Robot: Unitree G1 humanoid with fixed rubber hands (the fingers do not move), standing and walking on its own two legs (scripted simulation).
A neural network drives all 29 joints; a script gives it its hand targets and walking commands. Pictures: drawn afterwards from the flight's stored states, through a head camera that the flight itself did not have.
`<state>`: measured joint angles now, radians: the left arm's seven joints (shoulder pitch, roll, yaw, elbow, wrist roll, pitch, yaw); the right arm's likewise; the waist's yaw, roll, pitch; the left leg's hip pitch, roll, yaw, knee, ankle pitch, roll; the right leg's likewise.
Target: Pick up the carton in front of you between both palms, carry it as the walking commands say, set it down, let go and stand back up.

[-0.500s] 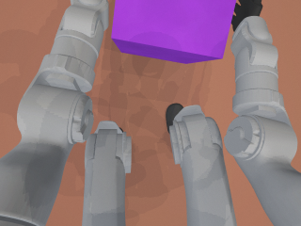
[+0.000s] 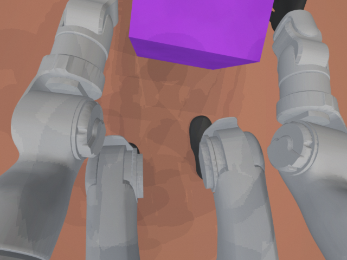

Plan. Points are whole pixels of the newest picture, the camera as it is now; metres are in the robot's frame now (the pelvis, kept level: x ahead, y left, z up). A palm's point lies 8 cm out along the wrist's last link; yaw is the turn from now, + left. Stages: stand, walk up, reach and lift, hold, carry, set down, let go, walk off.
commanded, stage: set down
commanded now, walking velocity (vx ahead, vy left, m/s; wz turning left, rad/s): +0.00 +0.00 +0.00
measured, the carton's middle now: (192, 7) +0.53 -0.11 -0.25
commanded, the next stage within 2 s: let go in 1.54 s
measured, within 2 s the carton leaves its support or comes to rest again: rests again in 0.26 s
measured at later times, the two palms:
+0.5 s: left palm out of the picture +0.58 +0.08 -0.20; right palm (295, 16) +0.49 -0.29 -0.19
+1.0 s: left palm out of the picture +0.61 +0.07 -0.03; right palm out of the picture +0.50 -0.30 -0.03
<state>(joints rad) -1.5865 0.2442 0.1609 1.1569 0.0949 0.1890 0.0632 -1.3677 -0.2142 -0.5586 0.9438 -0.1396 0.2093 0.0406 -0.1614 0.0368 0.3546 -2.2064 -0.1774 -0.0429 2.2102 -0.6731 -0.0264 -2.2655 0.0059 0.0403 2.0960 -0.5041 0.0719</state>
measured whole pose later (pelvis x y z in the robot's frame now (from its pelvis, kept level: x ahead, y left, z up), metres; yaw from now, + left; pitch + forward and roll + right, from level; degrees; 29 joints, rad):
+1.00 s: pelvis +0.00 -0.01 +0.08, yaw -1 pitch +44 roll +0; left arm -1.52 0.41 0.09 1.10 -0.06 0.22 0.06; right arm -1.29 -0.26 -0.36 0.89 0.10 0.18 -0.11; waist -0.17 0.04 0.11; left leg -2.08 -0.07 -0.02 1.91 -0.61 -0.02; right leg -2.16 0.01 0.02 1.82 -0.43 0.02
